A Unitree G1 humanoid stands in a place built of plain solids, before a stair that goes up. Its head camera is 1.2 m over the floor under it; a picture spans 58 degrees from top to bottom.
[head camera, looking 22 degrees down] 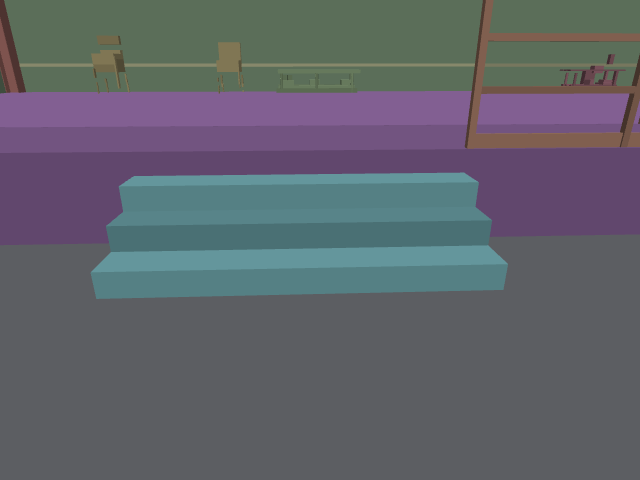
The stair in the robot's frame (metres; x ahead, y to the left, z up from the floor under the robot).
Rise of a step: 0.17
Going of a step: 0.27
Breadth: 2.30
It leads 3 degrees to the left of straight ahead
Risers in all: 4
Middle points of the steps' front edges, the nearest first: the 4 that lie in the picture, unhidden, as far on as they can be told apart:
2.15 0.09 0.17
2.42 0.10 0.33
2.69 0.12 0.50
2.97 0.13 0.66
